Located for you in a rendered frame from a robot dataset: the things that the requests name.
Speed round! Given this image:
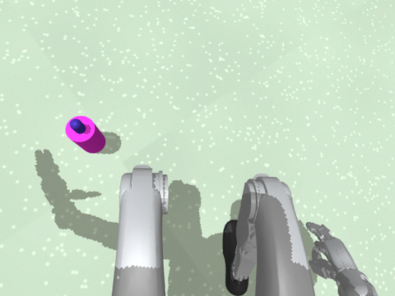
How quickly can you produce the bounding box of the right robot foot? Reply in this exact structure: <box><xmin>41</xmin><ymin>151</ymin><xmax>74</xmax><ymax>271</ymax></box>
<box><xmin>223</xmin><ymin>220</ymin><xmax>249</xmax><ymax>296</ymax></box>

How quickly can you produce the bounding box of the right robot hand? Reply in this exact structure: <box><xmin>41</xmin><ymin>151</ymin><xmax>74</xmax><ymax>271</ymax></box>
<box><xmin>306</xmin><ymin>222</ymin><xmax>358</xmax><ymax>281</ymax></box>

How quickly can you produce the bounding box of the bottle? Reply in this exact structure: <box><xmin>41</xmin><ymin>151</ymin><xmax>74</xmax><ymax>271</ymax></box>
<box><xmin>65</xmin><ymin>116</ymin><xmax>106</xmax><ymax>153</ymax></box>

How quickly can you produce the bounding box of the right robot arm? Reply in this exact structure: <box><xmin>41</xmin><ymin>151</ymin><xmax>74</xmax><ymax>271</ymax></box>
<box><xmin>335</xmin><ymin>269</ymin><xmax>378</xmax><ymax>296</ymax></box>

